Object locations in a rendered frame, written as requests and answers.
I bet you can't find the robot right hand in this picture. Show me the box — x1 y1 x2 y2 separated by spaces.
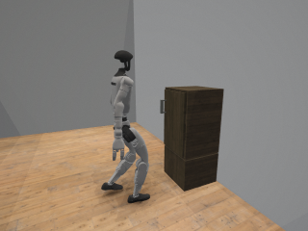
112 138 125 161

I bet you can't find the cupboard door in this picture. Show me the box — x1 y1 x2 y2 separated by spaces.
164 90 187 158

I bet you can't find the robot left thigh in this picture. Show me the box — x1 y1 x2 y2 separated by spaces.
113 127 137 163

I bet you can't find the humanoid robot torso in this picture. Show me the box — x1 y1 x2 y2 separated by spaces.
111 73 133 129

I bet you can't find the handle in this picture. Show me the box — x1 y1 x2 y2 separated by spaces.
160 99 167 114

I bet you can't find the right robot forearm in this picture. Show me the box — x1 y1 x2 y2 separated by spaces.
113 102 124 139

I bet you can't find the robot right upper arm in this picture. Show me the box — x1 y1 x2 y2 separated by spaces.
113 76 134 109

